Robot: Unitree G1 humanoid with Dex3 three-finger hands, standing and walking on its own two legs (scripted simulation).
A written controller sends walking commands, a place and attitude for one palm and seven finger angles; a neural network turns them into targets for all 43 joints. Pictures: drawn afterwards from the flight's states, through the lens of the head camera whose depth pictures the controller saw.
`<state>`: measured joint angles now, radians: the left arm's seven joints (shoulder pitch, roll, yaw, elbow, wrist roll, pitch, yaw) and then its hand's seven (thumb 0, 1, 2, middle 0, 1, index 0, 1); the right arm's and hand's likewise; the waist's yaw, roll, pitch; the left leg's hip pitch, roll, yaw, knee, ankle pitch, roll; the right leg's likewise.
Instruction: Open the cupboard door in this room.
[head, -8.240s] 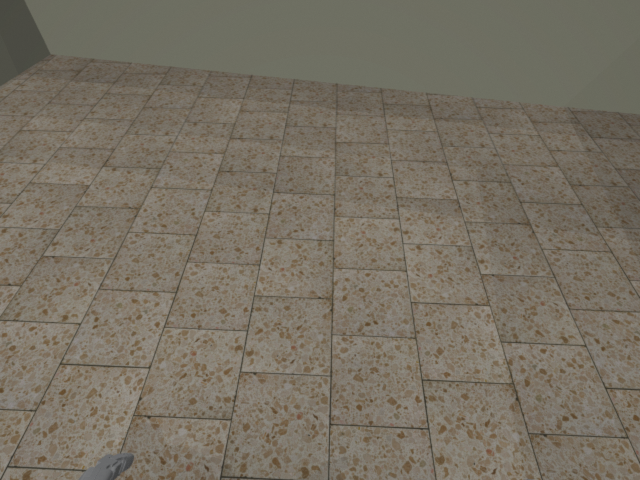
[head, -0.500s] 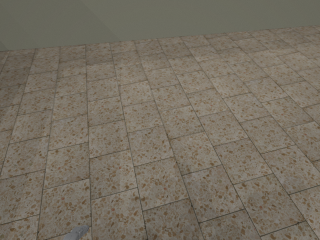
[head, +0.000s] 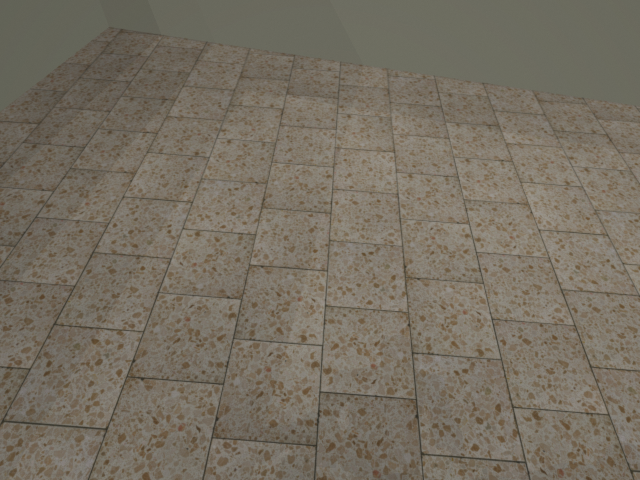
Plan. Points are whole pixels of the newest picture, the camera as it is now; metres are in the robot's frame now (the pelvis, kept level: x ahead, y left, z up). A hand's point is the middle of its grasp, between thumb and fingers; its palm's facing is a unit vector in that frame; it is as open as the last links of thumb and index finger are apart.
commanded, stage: turn or walk to find it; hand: left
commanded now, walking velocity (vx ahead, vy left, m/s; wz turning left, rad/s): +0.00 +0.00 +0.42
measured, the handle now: out of the picture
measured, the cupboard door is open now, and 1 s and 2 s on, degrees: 0 0 0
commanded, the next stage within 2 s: stand and wait in 1.68 s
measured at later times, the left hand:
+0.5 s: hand out of the picture +0.06 +0.19 -0.13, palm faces +0.16 -0.94 -0.29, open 7.4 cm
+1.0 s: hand out of the picture -0.12 +0.18 -0.17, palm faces +0.44 -0.86 -0.24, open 7.3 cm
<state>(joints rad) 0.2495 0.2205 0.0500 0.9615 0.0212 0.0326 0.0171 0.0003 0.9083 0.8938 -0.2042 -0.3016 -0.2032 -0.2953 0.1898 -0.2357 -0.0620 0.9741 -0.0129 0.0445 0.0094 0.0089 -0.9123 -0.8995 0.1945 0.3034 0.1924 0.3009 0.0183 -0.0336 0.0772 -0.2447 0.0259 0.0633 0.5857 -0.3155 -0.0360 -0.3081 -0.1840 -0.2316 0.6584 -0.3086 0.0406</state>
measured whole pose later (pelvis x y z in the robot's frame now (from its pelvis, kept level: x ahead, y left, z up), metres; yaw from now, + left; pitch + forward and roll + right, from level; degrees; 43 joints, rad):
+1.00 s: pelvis -0.07 -0.02 +0.00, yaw +24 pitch +0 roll +0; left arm 0.26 0.22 0.05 0.97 0.02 0.03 0.02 0.00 0.91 0.89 -0.20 -0.30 -0.20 -0.30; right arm 0.18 -0.23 -0.06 0.97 -0.01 0.04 0.01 0.01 -0.91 -0.90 0.19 0.30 0.19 0.30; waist 0.02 -0.02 0.07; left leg -0.24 0.03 0.07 0.58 -0.31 -0.03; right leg -0.31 -0.17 -0.27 0.65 -0.30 0.02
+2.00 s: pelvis -0.10 -0.07 +0.01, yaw +44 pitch +0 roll +0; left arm 0.30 0.18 0.03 1.04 0.02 0.01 0.02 0.00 0.91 0.89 -0.20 -0.30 -0.20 -0.30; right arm 0.16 -0.22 -0.04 1.02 -0.01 0.04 -0.01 0.01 -0.91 -0.90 0.19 0.30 0.19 0.30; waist 0.05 0.01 0.06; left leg -0.20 0.04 0.05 0.55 -0.31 -0.04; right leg -0.26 -0.08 -0.22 0.53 -0.25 -0.03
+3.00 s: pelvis -0.15 -0.11 +0.01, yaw +58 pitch +1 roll +0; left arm 0.13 0.21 0.05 0.98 0.00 0.04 0.02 0.00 0.91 0.89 -0.20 -0.30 -0.20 -0.29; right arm 0.22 -0.19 -0.05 1.02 -0.03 0.03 -0.01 0.01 -0.91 -0.90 0.20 0.30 0.20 0.30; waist -0.03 0.02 0.07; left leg -0.29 -0.01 -0.04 0.47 -0.20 0.00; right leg -0.33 -0.05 -0.03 0.77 -0.46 0.06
